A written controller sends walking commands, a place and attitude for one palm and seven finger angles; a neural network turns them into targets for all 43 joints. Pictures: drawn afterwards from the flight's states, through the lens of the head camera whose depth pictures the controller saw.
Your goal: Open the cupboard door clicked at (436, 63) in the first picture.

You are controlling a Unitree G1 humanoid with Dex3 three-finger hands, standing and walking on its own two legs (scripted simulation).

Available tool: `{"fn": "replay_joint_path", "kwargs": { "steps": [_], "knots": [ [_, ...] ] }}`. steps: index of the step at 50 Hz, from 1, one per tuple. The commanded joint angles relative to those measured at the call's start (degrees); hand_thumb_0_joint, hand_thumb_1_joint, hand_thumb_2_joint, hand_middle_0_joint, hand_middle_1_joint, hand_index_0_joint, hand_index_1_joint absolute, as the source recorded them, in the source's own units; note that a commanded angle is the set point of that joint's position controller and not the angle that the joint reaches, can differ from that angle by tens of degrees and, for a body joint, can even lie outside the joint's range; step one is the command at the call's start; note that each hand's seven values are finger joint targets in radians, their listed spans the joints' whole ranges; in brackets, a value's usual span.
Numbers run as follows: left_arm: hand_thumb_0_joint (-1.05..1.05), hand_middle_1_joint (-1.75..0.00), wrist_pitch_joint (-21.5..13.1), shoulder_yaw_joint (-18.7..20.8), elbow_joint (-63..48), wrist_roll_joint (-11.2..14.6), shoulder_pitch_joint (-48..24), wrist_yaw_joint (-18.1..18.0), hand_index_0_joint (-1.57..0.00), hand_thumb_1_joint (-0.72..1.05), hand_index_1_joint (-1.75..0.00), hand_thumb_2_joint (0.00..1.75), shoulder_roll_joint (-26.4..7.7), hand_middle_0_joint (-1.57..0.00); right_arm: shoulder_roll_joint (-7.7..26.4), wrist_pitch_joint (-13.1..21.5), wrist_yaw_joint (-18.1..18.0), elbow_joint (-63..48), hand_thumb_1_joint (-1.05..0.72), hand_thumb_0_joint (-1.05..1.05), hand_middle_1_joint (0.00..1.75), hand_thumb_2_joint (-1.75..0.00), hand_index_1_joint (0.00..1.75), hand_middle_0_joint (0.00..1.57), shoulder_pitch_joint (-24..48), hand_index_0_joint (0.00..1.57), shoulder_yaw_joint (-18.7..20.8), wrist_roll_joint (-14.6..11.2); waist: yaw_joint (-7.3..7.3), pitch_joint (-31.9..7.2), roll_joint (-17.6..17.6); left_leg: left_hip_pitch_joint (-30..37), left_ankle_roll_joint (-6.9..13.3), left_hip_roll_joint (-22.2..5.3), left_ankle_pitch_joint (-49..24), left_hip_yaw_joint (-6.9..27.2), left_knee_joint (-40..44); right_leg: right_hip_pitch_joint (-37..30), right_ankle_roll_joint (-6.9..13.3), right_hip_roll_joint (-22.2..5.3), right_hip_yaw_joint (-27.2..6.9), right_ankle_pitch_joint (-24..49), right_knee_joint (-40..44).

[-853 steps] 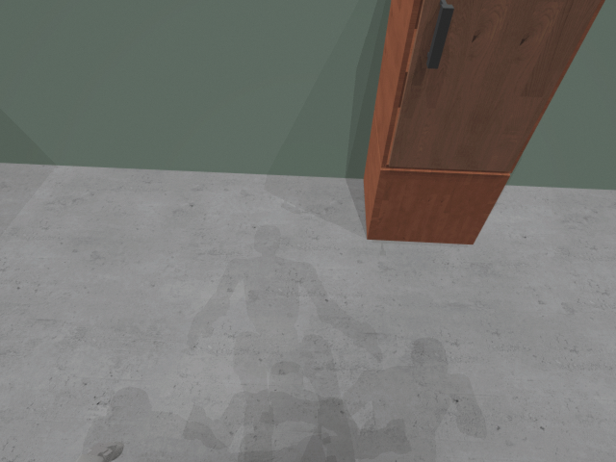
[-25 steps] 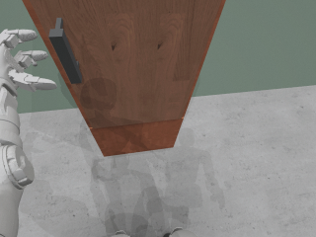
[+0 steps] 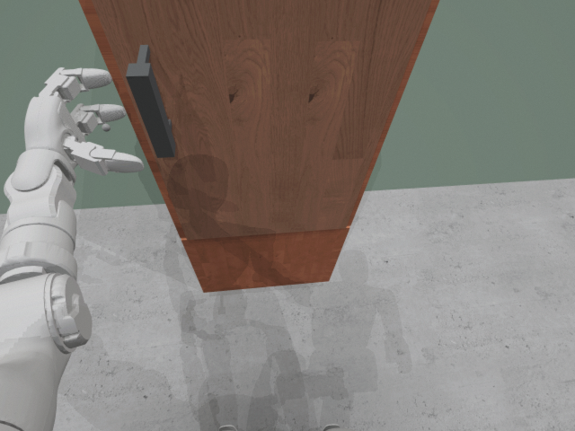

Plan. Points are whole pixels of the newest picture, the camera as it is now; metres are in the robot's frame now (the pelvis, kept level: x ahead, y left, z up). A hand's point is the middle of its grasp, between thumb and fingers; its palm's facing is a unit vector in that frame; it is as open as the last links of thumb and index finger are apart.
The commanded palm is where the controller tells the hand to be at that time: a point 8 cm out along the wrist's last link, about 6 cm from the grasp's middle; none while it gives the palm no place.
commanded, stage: move the hooked fingers beside the handle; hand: left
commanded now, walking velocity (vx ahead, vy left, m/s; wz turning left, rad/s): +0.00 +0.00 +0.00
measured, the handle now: (155, 104) +0.54 +0.17 +0.13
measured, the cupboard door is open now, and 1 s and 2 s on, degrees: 0 0 0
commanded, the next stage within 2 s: slide the fingers in behind the handle in 0.08 s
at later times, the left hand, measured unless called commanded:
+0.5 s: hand (115, 125) +0.50 +0.21 +0.13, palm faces +0.06 -1.00 +0.02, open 14.0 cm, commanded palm +0.47 +0.26 +0.13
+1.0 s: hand (137, 126) +0.49 +0.18 +0.13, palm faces +0.06 -1.00 +0.01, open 14.0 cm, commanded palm +0.46 +0.22 +0.13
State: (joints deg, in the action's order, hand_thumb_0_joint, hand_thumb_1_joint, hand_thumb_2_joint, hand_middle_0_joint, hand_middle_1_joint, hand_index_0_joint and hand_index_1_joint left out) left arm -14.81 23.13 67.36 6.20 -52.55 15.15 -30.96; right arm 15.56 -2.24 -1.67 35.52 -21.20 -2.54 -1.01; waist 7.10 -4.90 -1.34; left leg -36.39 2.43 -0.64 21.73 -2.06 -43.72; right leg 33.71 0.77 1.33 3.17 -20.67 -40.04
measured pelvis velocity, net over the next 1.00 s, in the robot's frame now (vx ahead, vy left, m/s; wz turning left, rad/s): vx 0.00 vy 0.00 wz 0.00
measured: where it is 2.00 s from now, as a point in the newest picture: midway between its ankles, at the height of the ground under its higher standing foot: outside the picture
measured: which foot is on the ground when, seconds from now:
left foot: down 0.00-1.00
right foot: down 0.00-1.00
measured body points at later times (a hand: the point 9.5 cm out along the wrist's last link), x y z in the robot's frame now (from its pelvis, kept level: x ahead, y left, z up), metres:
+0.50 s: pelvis +0.00 -0.01 +0.00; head +0.09 +0.01 +0.44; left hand +0.49 +0.27 +0.13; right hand -0.02 -0.28 -0.11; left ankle -0.01 +0.09 -0.71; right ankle -0.02 -0.11 -0.71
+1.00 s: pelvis +0.00 +0.00 +0.00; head +0.07 +0.00 +0.44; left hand +0.48 +0.23 +0.13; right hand +0.03 -0.26 -0.12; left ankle -0.01 +0.09 -0.71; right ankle -0.02 -0.11 -0.71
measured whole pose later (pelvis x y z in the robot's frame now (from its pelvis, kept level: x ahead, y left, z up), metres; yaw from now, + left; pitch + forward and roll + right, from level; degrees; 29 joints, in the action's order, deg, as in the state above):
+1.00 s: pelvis +0.00 +0.00 +0.00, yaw +0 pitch +14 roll -2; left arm -15.8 20.7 63.9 6.5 -51.3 9.9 -25.0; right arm 15.2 -1.3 -0.5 36.5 -22.3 -1.6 -0.6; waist 6.9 -5.5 -1.7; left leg -35.9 2.2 -0.8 21.7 -2.3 -43.9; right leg 33.6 1.0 1.5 2.8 -20.8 -40.7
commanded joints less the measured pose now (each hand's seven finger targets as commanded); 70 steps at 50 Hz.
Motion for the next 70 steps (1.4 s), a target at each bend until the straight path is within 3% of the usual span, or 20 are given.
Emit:
{"fn": "replay_joint_path", "kwargs": {
  "steps": [1, 8, 13, 17, 20, 23, 25, 26, 29, 35, 41, 44, 48, 50, 52, 54, 57, 63, 67, 70],
  "knots": [
    [0.00, -1.20, -4.3, 0.8, -11.8, 0.9, -29.0, 0.3, -0.30, -0.50, -1.20, 0.30, -15.4, -0.30, 10.4, 1.4, -1.3, -2.5, -0.90, 0.00, 0.30, -0.90, 0.30, 0.20, -9.0, 0.20, 3.7, -0.2, 1.66, -21.6, -4.6, 18.5, -0.7, -0.8, -24.2, 5.3, 2.9, -3.7, 0.3, 1.4, -1.8, 21.0, 2.9],
    [0.00, -1.20, -4.4, 3.5, -10.0, 0.7, -28.1, 1.4, -0.30, -0.50, -1.20, 0.30, -20.5, -0.30, 10.9, 1.3, -1.8, -2.7, -0.90, 0.00, 0.30, -0.90, 0.30, 0.20, -9.6, 0.20, 3.6, -0.4, 1.25, -22.6, -4.8, 15.1, 0.0, -0.3, -22.1, 4.4, 2.8, -6.9, 0.2, 1.3, -2.6, 22.3, 3.2],
    [0.00, -1.20, -4.7, 2.6, -12.4, 2.3, -27.0, 2.6, -0.30, -0.50, -1.20, 0.30, -17.9, -0.30, 10.8, 1.2, -1.7, -2.5, -0.90, 0.00, 0.30, -0.90, 0.30, 0.20, -10.4, 0.20, 4.0, -0.3, 1.03, -25.1, -5.6, 17.9, -0.1, -0.6, -24.4, 4.5, 2.7, -7.0, 0.3, 1.6, -2.3, 23.4, 3.4],
    [0.00, -1.20, -2.8, 2.1, -9.3, 2.4, -26.3, 2.3, -0.30, -0.50, -1.20, 0.30, -17.3, -0.30, 11.0, 1.1, -1.8, -2.3, -0.90, 0.00, 0.30, -0.90, 0.30, 0.20, -10.6, 0.20, 3.9, -0.4, 1.83, -19.5, -2.7, 13.5, 0.5, -0.3, -19.5, 4.0, 3.6, -6.4, 0.1, 1.4, -2.3, 20.5, 4.4],
    [0.00, -1.20, -3.7, 2.0, -12.8, 1.5, -26.9, 1.2, -0.30, -0.50, -1.20, 0.30, -17.2, -0.30, 10.7, 1.3, -1.5, -2.4, -0.90, 0.00, 0.30, -0.90, 0.30, 0.20, -10.7, 0.20, 4.1, -0.2, 0.95, -23.1, -7.6, 17.2, -0.1, -0.4, -21.8, 4.4, 3.4, -5.4, 0.4, 1.4, -2.2, 20.4, 4.0],
    [0.00, -1.20, -4.4, 4.0, -12.7, 2.0, -27.8, 0.1, -0.30, -0.50, -1.20, 0.30, -18.8, -0.30, 10.9, 1.5, -1.3, -2.2, -0.90, 0.00, 0.30, -0.90, 0.30, 0.20, -11.1, 0.20, 4.2, 0.0, 1.13, -23.5, -4.0, 16.1, 0.1, -0.5, -22.1, 4.5, 3.3, -6.9, 0.2, 1.7, -2.3, 21.5, 3.7],
    [0.00, -1.20, -4.3, 1.4, -13.0, 1.4, -27.7, 0.0, -0.30, -0.50, -1.20, 0.30, -15.7, -0.30, 10.4, 1.6, -1.1, -2.5, -0.90, 0.00, 0.30, -0.90, 0.30, 0.20, -10.5, 0.20, 4.0, -0.1, 1.43, -23.1, -7.2, 16.9, 0.0, -0.4, -22.4, 4.1, 3.1, -5.6, 0.2, 1.5, -2.3, 21.5, 3.6],
    [0.00, -1.20, -4.6, 2.8, -14.2, 1.0, -27.7, -0.3, -0.30, -0.50, -1.20, 0.30, -17.4, -0.30, 10.5, 1.6, -1.0, -2.2, -0.90, 0.00, 0.30, -0.90, 0.30, 0.20, -10.9, 0.20, 4.3, 0.0, 0.74, -24.3, -7.4, 17.6, -0.2, -0.5, -23.7, 4.4, 2.8, -5.9, 0.4, 1.6, -2.2, 22.0, 3.2],
    [0.00, -1.20, -4.9, 2.3, -16.2, 1.6, -25.3, -0.8, -0.30, -0.50, -1.20, 0.30, -14.9, -0.30, 10.1, 1.6, -0.6, -2.9, -0.90, 0.00, 0.30, -0.90, 0.30, 0.20, -10.5, 0.20, 4.4, 0.1, 0.17, -26.9, -6.9, 19.9, -0.4, -0.7, -27.4, 4.2, 2.5, -6.9, 0.3, 1.8, -1.9, 24.6, 2.7],
    [0.00, -1.20, -3.6, -0.6, -16.1, 2.2, -25.1, -1.6, -0.30, -0.50, -1.20, 0.30, -9.8, -0.30, 9.8, 1.5, -0.3, -2.5, -0.90, 0.00, 0.30, -0.90, 0.30, 0.20, -9.6, 0.20, 4.7, -0.2, 0.91, -22.2, -5.6, 19.7, -0.5, -0.9, -27.0, 4.4, 2.9, -4.6, 0.3, 1.8, -1.5, 23.3, 3.2],
    [0.00, -1.20, -3.6, -0.3, -14.5, 1.6, -25.1, -4.0, -0.30, -0.50, -1.20, 0.30, -9.0, -0.30, 9.6, 2.0, -0.1, -2.2, -0.90, 0.00, 0.30, -0.90, 0.30, 0.20, -9.3, 0.20, 4.5, 0.1, 0.70, -21.3, -2.4, 18.2, -0.5, -0.7, -24.9, 4.6, 3.0, -4.8, 0.3, 1.7, -1.5, 22.2, 3.0],
    [0.00, -1.20, -4.7, -1.0, -16.3, 0.8, -26.6, -4.7, -0.30, -0.50, -1.20, 0.30, -8.4, -0.30, 9.2, 2.3, 0.1, -2.4, -0.90, 0.00, 0.30, -0.90, 0.30, 0.20, -8.9, 0.20, 4.4, 0.2, 0.22, -23.4, -5.3, 19.5, -0.8, -0.4, -26.6, 4.6, 2.6, -5.0, 0.5, 1.5, -1.7, 23.2, 2.3],
    [0.00, -1.20, -5.2, -0.6, -16.6, 1.2, -25.8, -5.4, -0.30, -0.50, -1.20, 0.30, -7.9, -0.30, 9.3, 2.3, 0.2, -2.3, -0.90, 0.00, 0.30, -0.90, 0.30, 0.20, -8.9, 0.20, 4.6, 0.2, 0.01, -24.5, -3.0, 19.8, -0.8, -0.6, -28.3, 4.7, 2.3, -5.9, 0.4, 1.6, -1.6, 24.4, 2.0],
    [0.00, -1.20, -5.0, -4.2, -17.0, 1.0, -27.0, -5.5, -0.30, -0.50, -1.20, 0.30, -3.5, -0.30, 8.8, 2.4, 0.4, -2.3, -0.90, 0.00, 0.30, -0.90, 0.30, 0.20, -8.3, 0.20, 4.6, 0.1, 0.86, -23.1, -4.1, 20.3, -0.9, -0.6, -26.5, 4.6, 2.6, -4.2, 0.3, 1.6, -1.4, 22.9, 2.4],
    [0.00, -1.20, -4.6, -1.8, -14.9, 1.2, -26.6, -6.4, -0.30, -0.50, -1.20, 0.30, -6.1, -0.30, 9.3, 2.4, 0.2, -1.9, -0.90, 0.00, 0.30, -0.90, 0.30, 0.20, -8.6, 0.20, 4.5, 0.2, 0.63, -21.3, -1.6, 17.9, -0.6, -0.3, -24.2, 4.6, 3.0, -5.4, 0.5, 1.6, -1.6, 22.1, 2.7],
    [0.00, -1.20, -4.7, -3.2, -15.9, 0.7, -27.8, -6.9, -0.30, -0.50, -1.20, 0.30, -4.6, -0.30, 9.0, 2.6, 0.3, -2.3, -0.90, 0.00, 0.30, -0.90, 0.30, 0.20, -8.0, 0.20, 4.4, 0.1, 0.40, -22.1, -4.2, 18.0, -0.7, -0.1, -22.5, 4.3, 3.3, -5.1, 0.5, 1.4, -1.8, 21.3, 2.7],
    [0.00, -1.20, -5.1, -0.7, -13.8, 0.3, -28.5, -8.2, -0.30, -0.50, -1.20, 0.30, -7.6, -0.30, 9.4, 2.8, 0.0, -1.6, -0.90, 0.00, 0.30, -0.90, 0.30, 0.20, -8.8, 0.20, 4.4, 0.4, 1.03, -20.9, 0.1, 15.1, -0.2, 0.1, -19.4, 4.1, 3.3, -6.3, 0.3, 1.4, -2.1, 20.3, 3.1],
    [0.00, -1.20, -6.6, -2.0, -14.3, -0.2, -29.9, -8.4, -0.30, -0.50, -1.20, 0.30, -6.2, -0.30, 9.0, 3.5, 0.2, -1.5, -0.90, 0.00, 0.30, -0.90, 0.30, 0.20, -9.1, 0.20, 4.4, 0.5, 0.86, -24.3, -3.5, 16.8, -0.5, 0.3, -20.2, 4.1, 3.0, -6.3, 0.4, 1.4, -2.4, 20.8, 2.6],
    [0.00, -1.20, -5.7, -4.3, -11.4, -0.2, -31.1, -8.6, -0.30, -0.50, -1.20, 0.30, -3.7, -0.30, 9.2, 3.6, 0.3, -1.0, -0.90, 0.00, 0.30, -0.90, 0.30, 0.20, -9.5, 0.20, 4.4, 0.3, 2.22, -20.4, -1.5, 14.5, -0.3, 0.3, -16.5, 4.2, 3.6, -4.9, 0.4, 1.4, -2.2, 17.9, 3.4],
    [0.00, -1.20, -5.7, -2.5, -12.0, -0.3, -32.0, -9.7, -0.30, -0.50, -1.20, 0.30, -5.5, -0.30, 9.3, 3.8, 0.3, -0.6, -0.90, 0.00, 0.30, -0.90, 0.30, 0.20, -10.0, 0.20, 4.6, 0.6, 1.88, -22.5, -1.4, 14.9, -0.3, 0.2, -17.1, 4.1, 3.4, -5.3, 0.2, 1.4, -2.5, 18.5, 3.3]
  ]
}}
